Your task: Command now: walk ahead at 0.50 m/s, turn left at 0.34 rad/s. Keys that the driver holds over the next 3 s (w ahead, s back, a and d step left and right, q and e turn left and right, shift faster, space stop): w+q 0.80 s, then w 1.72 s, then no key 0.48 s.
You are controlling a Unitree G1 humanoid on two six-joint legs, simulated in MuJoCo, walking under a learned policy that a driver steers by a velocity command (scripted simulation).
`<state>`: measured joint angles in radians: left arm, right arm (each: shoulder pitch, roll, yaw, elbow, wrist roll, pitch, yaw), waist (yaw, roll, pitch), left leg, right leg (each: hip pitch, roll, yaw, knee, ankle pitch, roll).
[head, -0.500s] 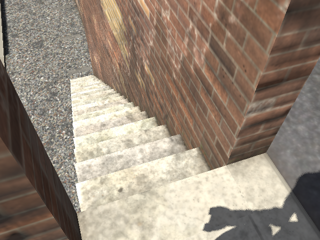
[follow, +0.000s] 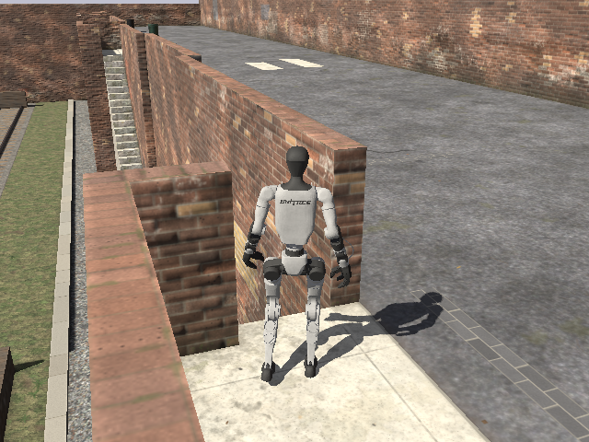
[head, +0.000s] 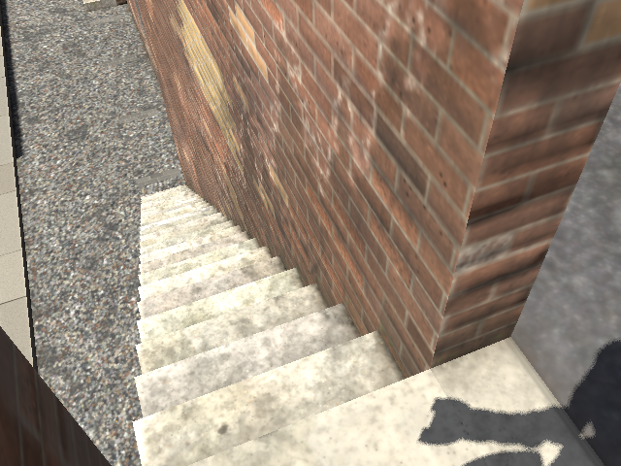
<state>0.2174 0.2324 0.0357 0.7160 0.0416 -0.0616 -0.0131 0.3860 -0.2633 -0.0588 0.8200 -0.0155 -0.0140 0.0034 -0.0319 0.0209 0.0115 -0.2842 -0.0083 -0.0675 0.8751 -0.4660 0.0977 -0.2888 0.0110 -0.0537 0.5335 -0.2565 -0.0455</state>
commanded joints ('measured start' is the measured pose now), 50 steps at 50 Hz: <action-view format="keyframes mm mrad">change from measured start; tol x16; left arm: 1 130 141 35 -10 -9 -17 14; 16 341 39 7 151 -17 -49 21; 25 179 69 23 -45 -33 -2 37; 50 61 146 31 64 -10 40 29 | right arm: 1 -123 -83 -20 -124 -4 -22 20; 17 -427 9 5 -250 -24 14 72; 23 28 -113 -67 -145 -38 -18 21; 32 -107 -123 -41 -107 13 -1 5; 50 181 -130 -29 -9 10 -7 -24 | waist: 1 68 -94 81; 17 81 -105 121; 22 -119 -149 -138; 24 -38 186 -305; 25 -100 84 -418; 30 81 -75 -27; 50 -37 44 68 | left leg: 1 -481 47 -44 265 88 20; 15 -543 54 152 -61 465 46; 21 -103 -116 231 -228 313 108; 23 297 -10 -14 -401 256 185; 25 675 343 -649 -457 544 353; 31 -27 157 -286 -615 654 167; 36 59 66 -195 -525 1025 53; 41 198 94 -315 -458 833 136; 50 329 177 -365 -319 1112 202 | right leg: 1 262 -341 477 -403 -423 -104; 8 305 -241 73 -386 313 -77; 17 367 -245 -126 -315 748 -29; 21 383 -267 -180 75 1292 11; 23 110 -195 -214 647 805 19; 24 -324 -15 -149 1013 -318 62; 25 -469 19 44 1176 -235 56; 35 -232 -110 62 421 58 131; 39 -225 -79 60 582 215 83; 50 -508 -107 104 580 -6 45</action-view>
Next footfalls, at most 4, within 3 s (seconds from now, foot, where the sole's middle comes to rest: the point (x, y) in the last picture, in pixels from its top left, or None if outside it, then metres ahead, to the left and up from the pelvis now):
0.46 left None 0.38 0.12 -0.77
1.30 right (321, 393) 0.76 0.01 -0.97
1.82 left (231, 373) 0.93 0.28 -1.16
2.28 right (270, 325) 1.23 0.18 -1.36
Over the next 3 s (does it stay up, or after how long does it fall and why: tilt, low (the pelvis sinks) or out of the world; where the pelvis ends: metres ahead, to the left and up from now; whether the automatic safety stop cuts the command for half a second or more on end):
stays up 1.38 0.35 -0.79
